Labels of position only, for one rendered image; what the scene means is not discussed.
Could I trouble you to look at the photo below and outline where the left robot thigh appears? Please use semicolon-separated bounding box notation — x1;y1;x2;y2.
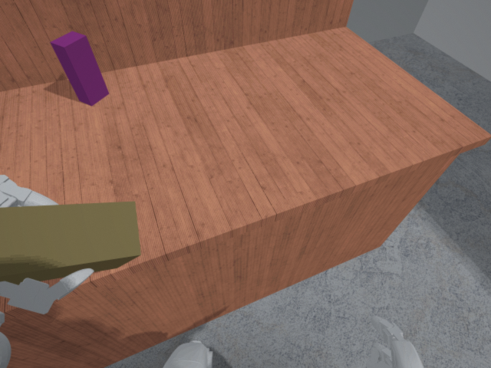
163;343;213;368

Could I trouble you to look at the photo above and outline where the table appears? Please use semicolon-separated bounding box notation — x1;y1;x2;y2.
0;0;491;368

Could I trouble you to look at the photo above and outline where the robot left hand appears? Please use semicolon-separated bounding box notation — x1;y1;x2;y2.
0;175;94;314

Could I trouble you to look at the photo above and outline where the robot right hand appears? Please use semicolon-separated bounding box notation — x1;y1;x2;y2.
366;316;423;368

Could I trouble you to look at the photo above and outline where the sponge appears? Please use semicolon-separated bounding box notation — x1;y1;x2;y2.
0;202;141;285

